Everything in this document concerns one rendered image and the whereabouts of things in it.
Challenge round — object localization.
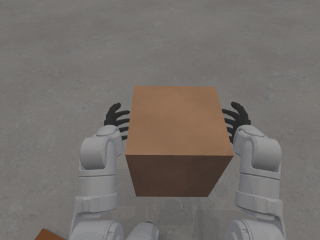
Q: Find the robot left upper arm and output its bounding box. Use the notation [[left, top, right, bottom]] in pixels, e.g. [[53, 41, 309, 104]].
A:
[[70, 220, 124, 240]]

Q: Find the robot right forearm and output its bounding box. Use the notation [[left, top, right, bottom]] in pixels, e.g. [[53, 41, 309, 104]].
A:
[[233, 125, 287, 240]]

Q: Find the robot left forearm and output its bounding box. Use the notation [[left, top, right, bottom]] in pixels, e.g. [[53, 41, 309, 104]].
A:
[[68, 125, 124, 240]]

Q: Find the robot left hand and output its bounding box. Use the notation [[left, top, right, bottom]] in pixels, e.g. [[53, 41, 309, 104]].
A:
[[104, 103, 130, 141]]

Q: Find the left robot thigh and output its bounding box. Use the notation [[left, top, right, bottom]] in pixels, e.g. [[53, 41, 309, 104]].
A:
[[126, 222, 159, 240]]

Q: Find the robot right hand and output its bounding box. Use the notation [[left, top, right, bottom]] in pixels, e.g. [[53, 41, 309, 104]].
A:
[[222, 101, 251, 144]]

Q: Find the robot right upper arm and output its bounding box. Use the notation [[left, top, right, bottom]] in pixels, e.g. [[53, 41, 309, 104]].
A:
[[225, 218, 285, 240]]

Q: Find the carton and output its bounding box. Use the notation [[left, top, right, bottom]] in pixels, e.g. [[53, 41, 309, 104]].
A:
[[125, 85, 234, 197]]

